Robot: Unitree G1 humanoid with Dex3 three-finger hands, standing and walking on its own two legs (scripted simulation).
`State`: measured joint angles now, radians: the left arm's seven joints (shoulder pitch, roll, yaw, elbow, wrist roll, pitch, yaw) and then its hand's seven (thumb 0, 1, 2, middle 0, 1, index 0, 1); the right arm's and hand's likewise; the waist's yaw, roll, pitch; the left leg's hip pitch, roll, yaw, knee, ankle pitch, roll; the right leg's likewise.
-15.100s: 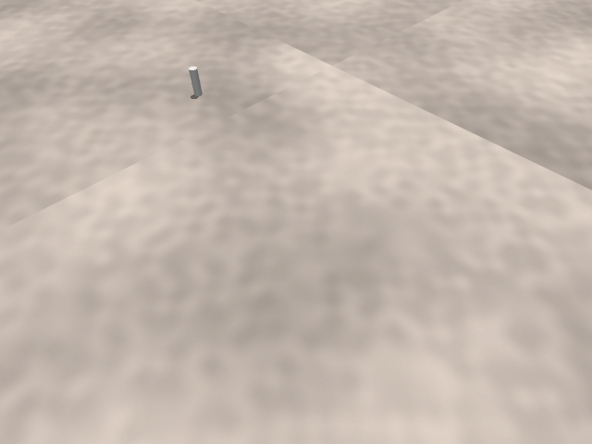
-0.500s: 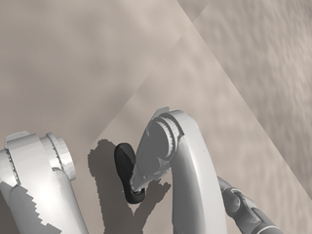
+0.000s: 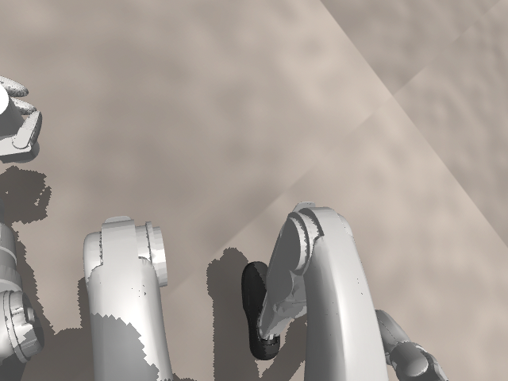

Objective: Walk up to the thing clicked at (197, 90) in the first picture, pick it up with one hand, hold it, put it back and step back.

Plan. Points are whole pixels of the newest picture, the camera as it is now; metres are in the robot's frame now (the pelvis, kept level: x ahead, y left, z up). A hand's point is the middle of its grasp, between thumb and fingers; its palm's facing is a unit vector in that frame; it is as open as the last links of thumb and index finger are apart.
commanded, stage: settle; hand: left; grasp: from the side
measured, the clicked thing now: (4, 127) +0.44 +0.33 -0.10
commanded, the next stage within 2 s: lift in 1.18 s
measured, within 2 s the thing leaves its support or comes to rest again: neither
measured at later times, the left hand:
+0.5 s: hand out of the picture +0.45 +0.30 -0.01, palm faces +0.30 -0.95 -0.04, open 6.4 cm
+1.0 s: hand (0, 70) +0.46 +0.29 +0.02, palm faces +0.31 -0.95 -0.04, open 6.4 cm
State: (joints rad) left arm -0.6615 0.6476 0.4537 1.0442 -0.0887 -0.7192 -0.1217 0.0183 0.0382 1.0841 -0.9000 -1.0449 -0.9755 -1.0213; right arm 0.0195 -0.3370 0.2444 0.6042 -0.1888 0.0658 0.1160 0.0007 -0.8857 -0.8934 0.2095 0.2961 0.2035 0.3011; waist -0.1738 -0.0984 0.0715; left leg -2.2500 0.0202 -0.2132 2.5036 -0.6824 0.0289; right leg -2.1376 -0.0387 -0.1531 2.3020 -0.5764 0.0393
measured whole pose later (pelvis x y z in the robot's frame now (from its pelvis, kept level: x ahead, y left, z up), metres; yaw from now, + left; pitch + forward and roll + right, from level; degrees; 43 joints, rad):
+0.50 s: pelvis +0.01 -0.01 +0.03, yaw +4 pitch +30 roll -8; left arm -0.69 0.53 0.49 0.97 -0.11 -0.58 -0.20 0.02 0.03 1.09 -0.91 -1.03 -0.98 -1.02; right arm 0.09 -0.31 0.10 0.66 -0.10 0.05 0.07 0.00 -0.89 -0.89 0.21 0.30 0.20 0.30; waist -0.15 -0.02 -0.05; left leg -2.22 0.02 -0.13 2.38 -0.70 0.01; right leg -2.17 -0.06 -0.08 2.26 -0.62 0.02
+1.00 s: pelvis +0.01 -0.01 +0.05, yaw +6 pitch +32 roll -6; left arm -0.72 0.49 0.49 1.00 -0.07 -0.57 -0.17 0.02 0.03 1.09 -0.91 -1.03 -0.98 -1.02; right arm 0.12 -0.29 0.07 0.67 -0.09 0.02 0.06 0.00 -0.89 -0.90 0.21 0.30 0.20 0.30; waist -0.14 -0.01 -0.09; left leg -2.17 0.02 -0.10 2.29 -0.69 0.01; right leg -2.13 -0.06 -0.06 2.20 -0.62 0.02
